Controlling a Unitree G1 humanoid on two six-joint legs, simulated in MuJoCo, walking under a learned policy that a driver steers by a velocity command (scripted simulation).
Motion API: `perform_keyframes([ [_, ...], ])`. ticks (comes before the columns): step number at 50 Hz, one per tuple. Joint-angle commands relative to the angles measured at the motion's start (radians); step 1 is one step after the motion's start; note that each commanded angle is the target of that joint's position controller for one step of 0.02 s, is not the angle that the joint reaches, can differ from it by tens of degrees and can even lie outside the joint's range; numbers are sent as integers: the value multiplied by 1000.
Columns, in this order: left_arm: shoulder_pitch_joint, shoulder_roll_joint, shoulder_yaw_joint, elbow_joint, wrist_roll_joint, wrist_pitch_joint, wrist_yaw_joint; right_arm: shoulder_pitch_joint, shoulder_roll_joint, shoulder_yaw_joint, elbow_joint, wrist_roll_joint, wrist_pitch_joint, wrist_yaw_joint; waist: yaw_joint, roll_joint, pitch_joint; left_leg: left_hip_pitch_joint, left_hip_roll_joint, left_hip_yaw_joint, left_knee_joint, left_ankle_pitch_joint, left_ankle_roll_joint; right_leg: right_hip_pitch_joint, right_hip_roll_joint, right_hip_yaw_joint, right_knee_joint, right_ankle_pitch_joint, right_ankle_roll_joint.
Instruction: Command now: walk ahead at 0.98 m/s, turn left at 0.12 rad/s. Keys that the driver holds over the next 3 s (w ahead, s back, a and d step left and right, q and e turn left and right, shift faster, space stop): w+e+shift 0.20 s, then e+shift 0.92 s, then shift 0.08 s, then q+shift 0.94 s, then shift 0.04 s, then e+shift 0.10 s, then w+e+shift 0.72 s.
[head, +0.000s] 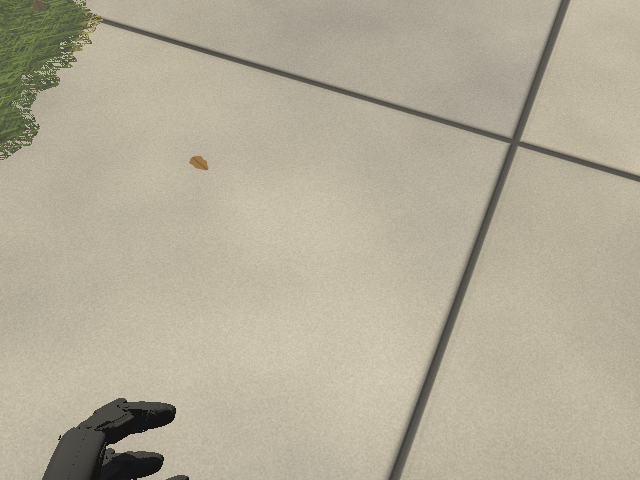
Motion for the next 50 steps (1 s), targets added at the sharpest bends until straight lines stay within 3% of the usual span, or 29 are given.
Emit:
perform_keyframes([
  [1,532,225,98,103,-13,1,50,-103,-170,-38,-36,-48,-7,-15,338,103,-236,-287,189,58,643,1220,-23,710,18,-25,62,-210,-76],
  [2,616,340,133,124,20,-3,55,-12,-27,-5,-87,-11,-11,-9,272,-219,-365,-637,21,130,1162,530,-85,989,-241,467,42,-499,-226],
  [3,565,304,130,144,-2,5,25,5,-14,16,-94,-10,-33,7,223,-355,-399,-837,-75,97,1245,-3,-85,1022,-302,949,-223,-569,-280],
  [4,407,231,122,123,-10,3,11,-87,-49,19,-106,-22,-33,3,174,-194,-215,-941,46,103,1235,97,-69,896,-268,850,-239,-602,-286],
  [5,375,169,111,127,-22,-1,2,-181,-72,25,-121,-37,-36,7,174,-40,-152,-924,93,114,1173,148,-70,771,-238,727,-239,-537,-273],
  [6,393,130,100,152,-19,-1,2,-258,-70,29,-148,-50,-35,11,166,18,-82,-909,125,126,1093,149,-75,657,-192,631,-252,-459,-247],
  [7,414,101,87,185,-18,-3,6,-288,-48,38,-183,-67,-27,15,132,9,-29,-893,143,129,1033,136,-94,556,-150,572,-269,-405,-238],
  [10,447,131,92,225,-26,-21,15,-327,-9,67,-229,-82,-4,27,82,-40,44,-910,198,153,845,65,-146,418,-108,499,-331,-340,-263],
  [13,390,173,111,207,-25,-21,22,-471,18,99,-297,-48,-21,44,80,-40,104,-695,163,247,469,281,-192,210,-32,343,-362,130,-215],
  [16,461,199,130,229,-47,-10,6,-473,4,90,-287,-27,-19,31,123,-55,9,-476,78,269,322,524,-190,257,7,313,-273,342,-118],
  [17,490,160,124,192,-118,-18,36,-489,-50,54,-306,15,-50,5,130,-2,-27,-407,62,168,208,533,-194,299,3,385,-208,195,-91],
  [19,423,204,136,174,-104,-7,53,-390,-87,25,-286,12,-58,-24,33,-43,-111,-252,78,177,135,611,-189,343,49,369,-17,260,-23],
  [20,375,167,127,137,-82,0,54,-216,-111,12,-248,-8,-54,-32,-46,-72,-228,-47,179,121,200,674,-153,269,83,347,216,177,28],
  [21,430,17,87,105,-36,12,56,-88,-158,6,-222,-19,-38,-39,-29,131,-367,157,439,-78,308,1051,-85,114,178,235,558,-572,74],
  [22,666,13,66,96,-77,18,51,-95,-166,5,-227,-24,-20,-19,70,384,-573,293,702,-467,266,1063,116,-17,167,221,870,-776,94],
  [23,652,94,82,107,-87,41,57,-205,-110,2,-263,-13,-2,-17,80,264,-511,173,628,-444,201,789,113,-60,56,198,944,-647,113],
  [24,534,129,97,84,-90,57,65,-279,-28,18,-277,-9,12,-23,72,181,-344,33,552,-242,172,744,77,-107,22,131,930,-572,122],
  [25,476,144,108,72,-80,71,74,-334,-10,23,-265,-6,20,-23,96,100,-239,-109,497,-124,143,793,57,-97,-10,94,921,-524,136],
  [26,451,147,118,54,-69,79,78,-367,-3,22,-255,-8,21,-24,121,93,-176,-220,465,-45,113,813,55,-77,-39,94,892,-498,139],
  [28,411,81,108,14,-71,95,68,-406,-12,7,-221,-11,13,-25,149,133,-96,-377,431,92,38,782,44,-13,-80,75,755,-472,132],
  [33,299,64,99,-38,-59,96,31,-466,-79,-27,-177,6,16,-41,145,98,-133,-407,433,284,1,744,41,131,-95,38,388,-188,88],
  [40,227,165,144,-86,-57,128,-9,-432,-129,-55,-133,55,30,-10,154,52,-93,-372,417,439,238,627,-74,327,-6,-70,59,-141,-30],
  [41,314,209,168,-65,-50,124,5,-386,-104,-51,-120,48,35,-4,187,-20,-123,-443,366,468,416,588,-121,474,24,-41,-6,-42,-75],
  [42,355,354,202,-83,-53,118,29,-333,-59,-37,-147,5,39,2,159,-328,-129,-721,237,513,752,18,-215,670,-192,316,-58,517,-197],
  [43,297,372,190,-135,-14,97,23,-339,-56,-25,-191,-15,42,1,134,-366,-286,-934,101,284,1001,-276,-244,770,-340,686,-121,309,-399],
  [44,282,312,176,-145,-24,76,8,-399,-111,-37,-185,3,43,2,178,-185,-292,-954,128,166,1028,-219,-222,731,-320,627,-167,198,-363],
  [45,258,288,167,-136,-39,63,11,-430,-105,-35,-196,16,41,-3,154,-135,-226,-954,141,149,991,-139,-200,664,-273,553,-169,118,-309],
  [46,218,261,162,-136,-56,65,18,-418,-97,-34,-180,5,41,-13,124,-62,-182,-941,160,141,915,-77,-197,601,-222,495,-169,59,-255],
  [50,124,237,155,-168,-41,93,55,-391,-68,-26,-153,4,48,-14,80,-78,-184,-763,106,152,662,30,-233,434,-128,413,-151,110,-215],
])
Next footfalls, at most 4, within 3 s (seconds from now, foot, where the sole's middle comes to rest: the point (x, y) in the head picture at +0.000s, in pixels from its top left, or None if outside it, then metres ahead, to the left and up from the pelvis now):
0.02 right None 0.23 -0.12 -0.75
0.40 left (275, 393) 0.63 0.05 -0.75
0.82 right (408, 393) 0.60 -0.23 -0.75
1.20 left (334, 326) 0.78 -0.09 -0.75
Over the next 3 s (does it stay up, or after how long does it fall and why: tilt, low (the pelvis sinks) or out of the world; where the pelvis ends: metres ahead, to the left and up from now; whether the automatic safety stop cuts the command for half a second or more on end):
stays up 1.00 -0.23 0.03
